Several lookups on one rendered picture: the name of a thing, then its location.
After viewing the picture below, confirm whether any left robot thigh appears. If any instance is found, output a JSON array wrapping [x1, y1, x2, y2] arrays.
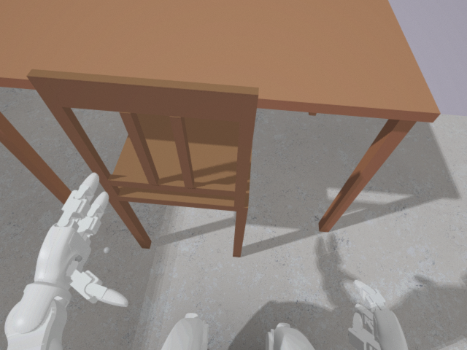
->
[[161, 318, 209, 350]]

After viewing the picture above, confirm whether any robot right shin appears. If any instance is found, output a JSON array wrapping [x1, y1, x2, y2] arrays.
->
[[275, 323, 290, 329]]

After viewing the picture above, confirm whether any robot left hand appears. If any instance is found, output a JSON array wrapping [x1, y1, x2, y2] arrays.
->
[[34, 173, 128, 307]]

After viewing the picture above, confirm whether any robot right hand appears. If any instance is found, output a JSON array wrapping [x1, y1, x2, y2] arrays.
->
[[348, 280, 408, 350]]

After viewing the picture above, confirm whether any chair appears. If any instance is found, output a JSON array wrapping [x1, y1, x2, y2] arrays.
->
[[27, 69, 259, 257]]

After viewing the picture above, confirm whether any robot left forearm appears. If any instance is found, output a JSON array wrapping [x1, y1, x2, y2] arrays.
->
[[4, 282, 72, 350]]

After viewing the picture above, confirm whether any table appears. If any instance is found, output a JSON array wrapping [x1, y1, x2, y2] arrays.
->
[[0, 0, 441, 232]]

